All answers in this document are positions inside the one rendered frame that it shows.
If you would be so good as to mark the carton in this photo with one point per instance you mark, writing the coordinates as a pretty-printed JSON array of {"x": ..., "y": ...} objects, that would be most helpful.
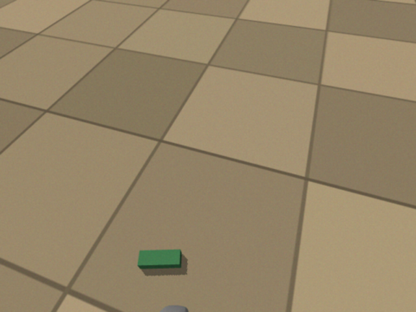
[{"x": 159, "y": 259}]

